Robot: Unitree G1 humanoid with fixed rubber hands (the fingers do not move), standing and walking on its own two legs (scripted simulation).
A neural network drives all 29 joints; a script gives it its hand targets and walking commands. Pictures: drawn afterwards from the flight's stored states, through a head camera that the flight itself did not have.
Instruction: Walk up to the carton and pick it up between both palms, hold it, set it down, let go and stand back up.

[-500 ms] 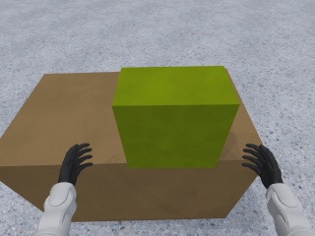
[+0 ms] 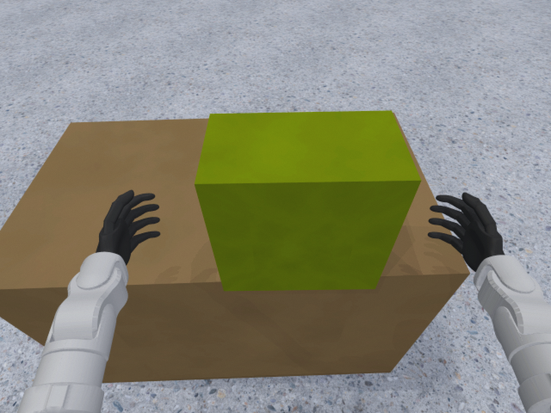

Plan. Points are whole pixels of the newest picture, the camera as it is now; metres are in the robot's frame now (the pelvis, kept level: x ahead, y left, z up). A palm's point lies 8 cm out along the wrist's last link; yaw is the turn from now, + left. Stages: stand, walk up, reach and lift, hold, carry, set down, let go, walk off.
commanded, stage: reach and lift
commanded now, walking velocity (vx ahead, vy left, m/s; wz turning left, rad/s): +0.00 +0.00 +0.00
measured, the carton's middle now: (299, 209) +0.44 +0.00 +0.03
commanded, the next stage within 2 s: none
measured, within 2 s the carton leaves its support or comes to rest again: neither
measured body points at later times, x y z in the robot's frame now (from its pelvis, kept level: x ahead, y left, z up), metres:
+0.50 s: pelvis +0.00 +0.00 +0.00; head +0.02 +0.00 +0.45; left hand +0.38 +0.26 +0.15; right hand +0.41 -0.25 +0.14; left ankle +0.03 +0.15 -0.75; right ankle -0.03 -0.11 -0.75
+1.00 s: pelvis -0.01 +0.00 +0.00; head +0.02 +0.01 +0.45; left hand +0.43 +0.27 +0.21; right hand +0.46 -0.24 +0.21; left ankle +0.03 +0.15 -0.75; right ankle -0.03 -0.11 -0.75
